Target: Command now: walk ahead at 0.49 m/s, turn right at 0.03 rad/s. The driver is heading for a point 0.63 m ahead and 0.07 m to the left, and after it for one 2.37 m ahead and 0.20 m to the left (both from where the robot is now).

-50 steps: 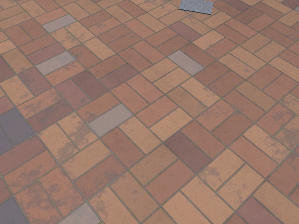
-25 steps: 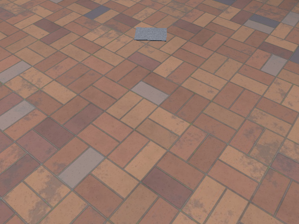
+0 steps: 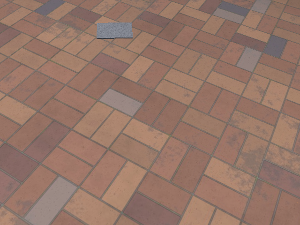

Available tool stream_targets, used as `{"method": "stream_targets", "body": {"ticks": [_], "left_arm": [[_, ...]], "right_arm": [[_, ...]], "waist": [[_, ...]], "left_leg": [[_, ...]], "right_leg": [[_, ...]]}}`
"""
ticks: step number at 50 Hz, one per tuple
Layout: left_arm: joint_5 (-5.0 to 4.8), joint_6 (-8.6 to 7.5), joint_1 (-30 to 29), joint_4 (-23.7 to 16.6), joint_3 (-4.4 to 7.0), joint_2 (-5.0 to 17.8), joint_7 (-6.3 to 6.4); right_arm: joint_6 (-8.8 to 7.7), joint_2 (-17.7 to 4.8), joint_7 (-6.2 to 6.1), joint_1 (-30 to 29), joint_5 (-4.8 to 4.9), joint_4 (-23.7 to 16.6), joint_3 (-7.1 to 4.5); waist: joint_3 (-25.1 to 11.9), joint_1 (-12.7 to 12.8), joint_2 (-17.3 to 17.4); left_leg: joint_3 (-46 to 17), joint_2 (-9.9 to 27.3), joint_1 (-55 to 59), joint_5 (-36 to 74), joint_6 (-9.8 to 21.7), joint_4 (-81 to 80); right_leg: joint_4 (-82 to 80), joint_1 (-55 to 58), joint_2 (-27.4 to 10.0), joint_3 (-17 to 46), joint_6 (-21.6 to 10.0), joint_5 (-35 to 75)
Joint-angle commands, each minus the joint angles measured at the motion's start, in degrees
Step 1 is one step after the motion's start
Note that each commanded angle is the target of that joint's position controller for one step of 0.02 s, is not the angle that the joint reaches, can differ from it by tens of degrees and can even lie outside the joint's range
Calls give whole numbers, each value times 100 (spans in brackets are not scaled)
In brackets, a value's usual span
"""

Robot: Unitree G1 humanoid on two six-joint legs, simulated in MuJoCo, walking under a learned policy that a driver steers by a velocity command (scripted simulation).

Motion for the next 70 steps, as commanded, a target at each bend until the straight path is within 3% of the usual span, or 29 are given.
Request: {"method": "stream_targets", "body": {"ticks": [1,3,4,5,6,7,8,9,12,17,26,31,32,33,34,35,37,38,40,46,50,55,56,57,58,59,61,64,70], "left_arm": [[-25,-109,-479,-474,46,345,68],[-22,-163,577,-124,156,569,167],[31,-222,1502,184,235,725,227],[176,-263,2430,335,349,1168,295],[197,-234,2445,353,436,1583,272],[-56,-168,2077,313,407,1269,236],[-94,-185,1494,267,301,919,229],[-74,-239,1235,265,230,643,207],[-78,-387,1254,436,145,389,264],[-111,-519,1789,685,157,493,290],[-101,-456,2554,1023,76,536,459],[-42,-278,2333,991,167,923,587],[-50,-243,2191,910,187,975,552],[-86,-265,2026,708,169,879,495],[-153,-325,2127,308,117,369,364],[-68,-408,1554,143,166,771,319],[-179,-506,1403,67,149,705,327],[-99,-411,1437,66,155,668,359],[37,-148,1780,142,131,510,349],[-66,16,1343,99,27,319,260],[-141,10,888,41,-7,378,292],[-24,-61,1457,156,114,623,320],[-10,-111,1901,263,146,641,333],[12,-158,2400,310,265,1054,364],[-64,-95,2279,253,396,1568,376],[-291,-34,2258,248,366,1381,317],[-179,123,1487,42,293,911,330],[-134,211,1297,-34,273,809,364],[-93,289,1447,-115,422,1141,337]], "right_arm": [[-46,-999,-58,65,0,-124,-188],[-2,-1119,-82,-66,-8,-93,-215],[28,-1104,-84,-136,15,-114,-205],[46,-867,-66,-57,33,-289,-138],[72,-271,-21,685,211,-337,-45],[95,-902,-44,211,51,-302,-202],[66,-897,-16,-304,35,-463,-218],[37,-791,5,-533,21,-489,-189],[255,-551,108,-340,-91,-340,-169],[414,-545,209,-1220,-72,-586,-188],[344,-381,285,-2855,-65,-1189,3],[349,-762,207,-1626,-107,-909,-170],[310,-944,180,-902,-148,-694,-277],[311,-1397,102,-187,-214,-560,-448],[396,-1889,73,-579,-118,-722,-585],[447,-1797,74,-561,48,-699,-573],[405,-1229,17,-1176,49,-731,-421],[348,-1112,-9,-1359,67,-766,-374],[231,-1040,-4,-1487,79,-807,-309],[167,-973,-12,-1136,15,-537,-163],[191,-1015,-113,-1030,-41,-413,-115],[334,-1240,-310,-1279,12,-436,-192],[361,-1308,-329,-1386,32,-474,-221],[335,-1355,-334,-1461,44,-675,-238],[360,-776,-255,-1039,91,-851,-141],[467,-770,-212,-891,-83,-744,-93],[541,-968,-201,-1501,-67,-834,-153],[676,-931,-164,-1535,-107,-933,-149],[798,-917,-228,-1837,-24,-1162,-125]], "waist": [[308,257,940],[-269,744,888],[-767,1134,730],[-1501,1375,115],[-2078,900,-1231],[-1620,926,-331],[-694,693,-146],[-288,570,75],[-93,226,-72],[277,294,-57],[480,660,-20],[-336,0,-402],[-688,-366,-300],[-1138,-719,260],[-1430,-153,1702],[-1270,-323,564],[-3,209,-102],[99,416,-202],[-93,656,-36],[-249,460,675],[-250,196,733],[-253,462,728],[-375,748,536],[-789,968,-16],[-1124,525,-1208],[-1590,500,-576],[-365,417,171],[-370,289,-69],[-555,495,-378]], "left_leg": [[-446,1494,-187,4518,620,337],[-285,1441,-69,5793,476,1589],[-113,1248,-588,5311,387,2707],[83,952,-1739,3114,333,4411],[76,-115,-3617,-1355,151,6391],[-561,142,-4057,-1041,261,6720],[-508,423,-4216,-439,290,6536],[-462,603,-4018,-98,279,6222],[-468,750,-3352,111,156,5711],[-416,801,-4254,1017,57,5149],[554,458,-4229,1793,233,2852],[850,-278,-2630,433,863,2521],[633,-323,-1646,496,1070,2021],[-619,601,-363,79,1464,1705],[-3916,2191,1193,513,2421,1172],[-4029,2187,998,489,2497,772],[-2650,1913,-600,2555,1972,579],[-2096,1588,-1073,3562,1746,641],[-1355,1255,-1520,4804,1530,721],[-190,733,-1336,5804,673,653],[11,1006,-682,5594,509,735],[-27,1334,-255,6082,595,2142],[106,1194,-450,5643,461,2943],[363,743,-1294,3869,206,4425],[490,-591,-3054,-1666,-87,6278],[-461,-234,-3083,-1950,-97,6574],[-500,121,-3538,-1277,-186,6442],[-363,175,-3263,-686,-367,5706],[-402,171,-3354,-604,-547,4530]], "right_leg": [[-563,596,297,-226,-271,-111],[-871,1849,603,-266,-520,-285],[-1095,3120,506,-153,-674,-75],[-1112,4549,-791,1229,-918,-812],[-1825,5650,-2291,4084,-1657,-1111],[-2191,5090,-1971,4215,-1546,-1467],[-2300,4218,-1741,3203,-1360,-1257],[-2504,3514,-1460,2584,-1222,-525],[-2861,2640,-1039,1429,-866,273],[-3222,2805,-882,516,-601,784],[-2824,3917,-921,-544,-286,3025],[-468,4366,-1172,-852,-256,5870],[715,3887,-1124,-900,-263,5060],[2552,2657,-856,-983,-179,2904],[4720,-18,586,-534,152,-2469],[4858,-736,335,624,59,-2130],[3868,-456,-131,616,115,-1449],[3471,-65,-241,637,215,-1485],[2985,546,-211,527,370,-1491],[1087,881,-75,80,293,-192],[230,922,51,106,101,247],[-528,1383,447,-15,-296,-784],[-1163,1913,427,111,-436,-62],[-1261,2919,-346,1176,-802,2644],[-1222,3977,-1878,3138,-1984,5982],[-1504,3752,-1975,3415,-2226,5051],[-1900,2607,-1324,2644,-1844,2616],[-2133,2179,-648,2104,-1363,1638],[-2309,2339,-460,2518,-1124,-205]]}}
